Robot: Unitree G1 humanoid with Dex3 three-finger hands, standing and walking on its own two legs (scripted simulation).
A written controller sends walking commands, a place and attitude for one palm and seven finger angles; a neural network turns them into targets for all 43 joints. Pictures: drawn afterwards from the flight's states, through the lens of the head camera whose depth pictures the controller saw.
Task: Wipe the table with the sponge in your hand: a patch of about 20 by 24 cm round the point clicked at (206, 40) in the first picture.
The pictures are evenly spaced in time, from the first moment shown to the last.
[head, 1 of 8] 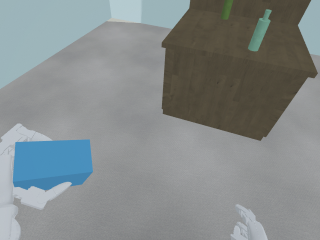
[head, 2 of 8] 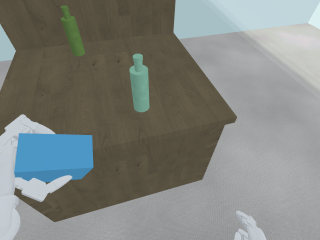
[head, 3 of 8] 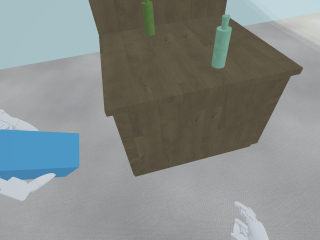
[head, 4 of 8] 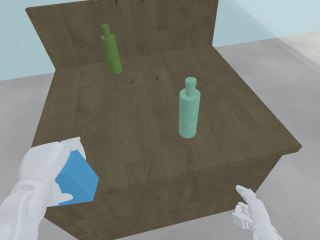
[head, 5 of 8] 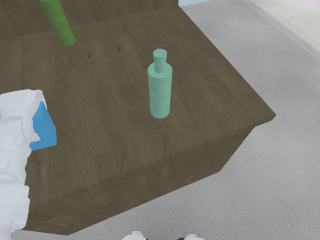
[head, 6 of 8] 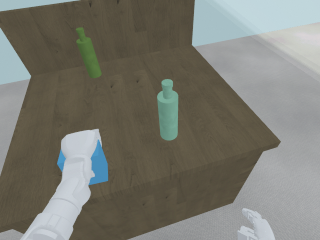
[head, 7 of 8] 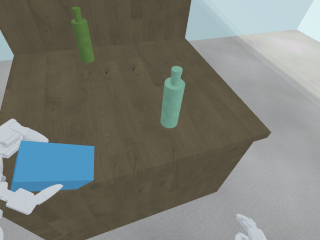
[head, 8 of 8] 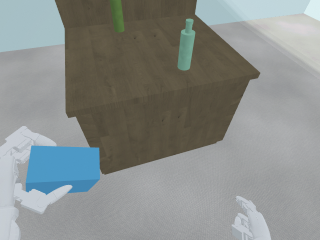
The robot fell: no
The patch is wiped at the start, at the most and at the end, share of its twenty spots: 0.00 0.95 0.95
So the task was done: yes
